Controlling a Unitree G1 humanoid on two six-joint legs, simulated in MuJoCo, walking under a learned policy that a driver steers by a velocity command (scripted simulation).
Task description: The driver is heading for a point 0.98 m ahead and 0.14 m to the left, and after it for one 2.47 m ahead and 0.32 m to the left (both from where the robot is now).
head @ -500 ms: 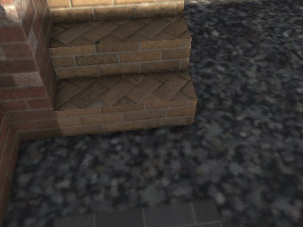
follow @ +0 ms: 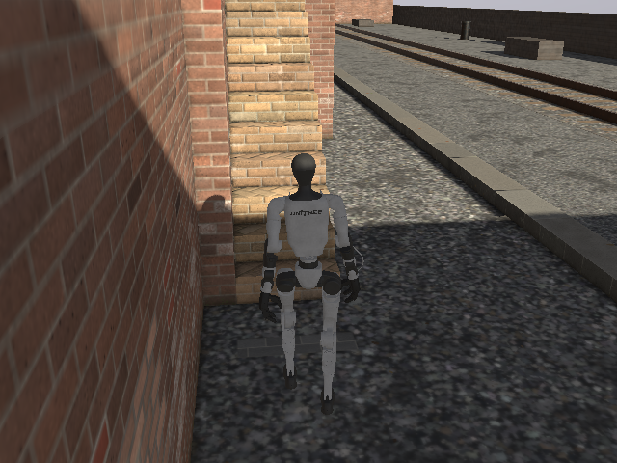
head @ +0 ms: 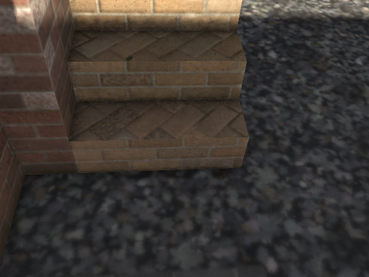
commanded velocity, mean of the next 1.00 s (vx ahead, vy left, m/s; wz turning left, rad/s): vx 0.46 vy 0.00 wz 0.06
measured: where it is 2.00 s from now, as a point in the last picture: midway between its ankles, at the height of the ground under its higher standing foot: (198, 154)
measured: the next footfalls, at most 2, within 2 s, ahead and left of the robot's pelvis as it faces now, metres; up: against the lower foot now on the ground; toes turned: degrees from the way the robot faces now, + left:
left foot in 0.08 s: +0.14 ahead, +0.12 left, +0.00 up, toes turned +5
right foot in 0.62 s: +0.50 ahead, -0.07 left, +0.00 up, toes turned -4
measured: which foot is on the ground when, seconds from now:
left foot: up 0.00-0.06, down 0.08-0.64, up 0.66-1.00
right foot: down 0.00-0.10, up 0.12-0.60, down 0.62-1.00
